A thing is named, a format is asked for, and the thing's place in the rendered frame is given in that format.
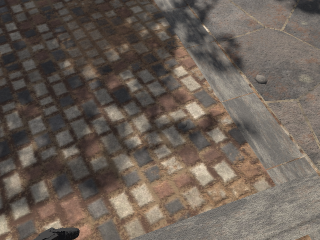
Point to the left robot hand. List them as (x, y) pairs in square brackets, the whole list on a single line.
[(68, 233)]

